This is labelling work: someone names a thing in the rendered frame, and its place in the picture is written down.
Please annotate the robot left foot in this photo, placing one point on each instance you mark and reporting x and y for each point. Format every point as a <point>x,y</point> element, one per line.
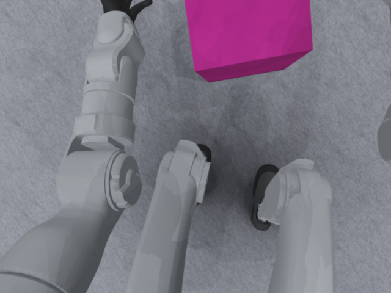
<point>207,153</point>

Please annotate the carton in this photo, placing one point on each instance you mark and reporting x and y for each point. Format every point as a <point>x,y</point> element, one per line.
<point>236,38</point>

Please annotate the robot foot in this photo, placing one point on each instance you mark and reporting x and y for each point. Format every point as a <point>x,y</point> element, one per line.
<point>207,153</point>
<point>263,177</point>

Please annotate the left robot hand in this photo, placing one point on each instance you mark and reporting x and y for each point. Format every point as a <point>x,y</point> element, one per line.
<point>124,6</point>

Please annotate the robot left upper arm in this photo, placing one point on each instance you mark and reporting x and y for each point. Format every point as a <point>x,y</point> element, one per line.
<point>62,254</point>

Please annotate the robot right upper arm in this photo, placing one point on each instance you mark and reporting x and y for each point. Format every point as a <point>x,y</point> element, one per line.
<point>384,137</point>

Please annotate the robot right foot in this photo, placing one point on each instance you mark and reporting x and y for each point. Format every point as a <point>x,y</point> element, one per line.
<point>263,177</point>

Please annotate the left robot forearm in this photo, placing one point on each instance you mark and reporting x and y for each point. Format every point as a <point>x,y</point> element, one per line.
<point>110,85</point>

